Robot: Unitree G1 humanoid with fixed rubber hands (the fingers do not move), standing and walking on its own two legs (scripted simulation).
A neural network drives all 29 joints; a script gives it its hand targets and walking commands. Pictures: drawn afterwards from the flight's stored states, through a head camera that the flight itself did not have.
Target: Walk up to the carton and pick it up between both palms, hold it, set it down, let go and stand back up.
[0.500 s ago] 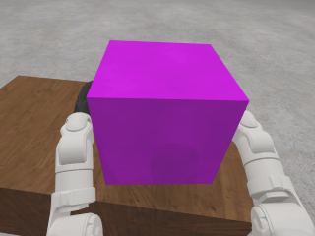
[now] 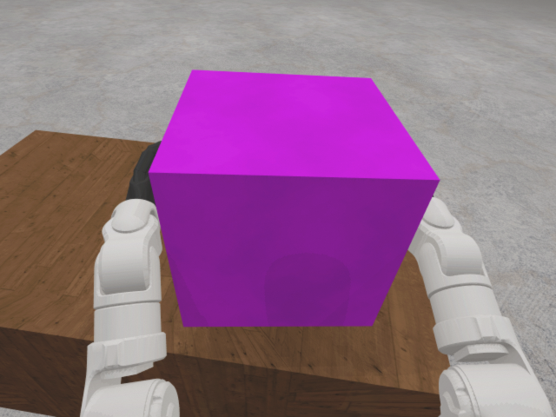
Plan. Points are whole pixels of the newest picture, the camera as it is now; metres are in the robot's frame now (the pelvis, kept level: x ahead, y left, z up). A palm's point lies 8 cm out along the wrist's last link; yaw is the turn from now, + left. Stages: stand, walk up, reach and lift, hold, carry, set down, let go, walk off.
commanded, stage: hold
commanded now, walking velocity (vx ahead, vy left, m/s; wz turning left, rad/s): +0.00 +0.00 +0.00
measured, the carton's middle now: (281, 196) +0.39 +0.00 +0.16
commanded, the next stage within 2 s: none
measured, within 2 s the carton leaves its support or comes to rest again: neither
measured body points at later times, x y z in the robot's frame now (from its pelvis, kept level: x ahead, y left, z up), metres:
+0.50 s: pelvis +0.00 +0.00 +0.00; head -0.04 +0.02 +0.45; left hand +0.36 +0.18 +0.18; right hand +0.37 -0.19 +0.18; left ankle +0.00 +0.13 -0.75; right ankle +0.02 -0.13 -0.75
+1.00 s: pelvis -0.01 +0.00 +0.00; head -0.06 +0.02 +0.45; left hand +0.36 +0.19 +0.19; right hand +0.37 -0.18 +0.19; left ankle +0.00 +0.13 -0.75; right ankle +0.02 -0.13 -0.75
